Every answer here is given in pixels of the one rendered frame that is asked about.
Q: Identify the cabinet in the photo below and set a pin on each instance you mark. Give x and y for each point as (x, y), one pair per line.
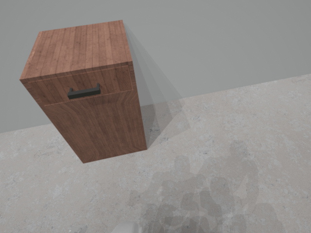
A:
(97, 127)

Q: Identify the handle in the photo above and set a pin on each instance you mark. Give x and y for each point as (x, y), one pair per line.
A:
(84, 93)

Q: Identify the drawer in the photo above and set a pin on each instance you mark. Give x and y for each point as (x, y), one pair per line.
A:
(55, 90)

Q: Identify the robot left thigh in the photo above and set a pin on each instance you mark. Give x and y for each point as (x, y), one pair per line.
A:
(127, 227)

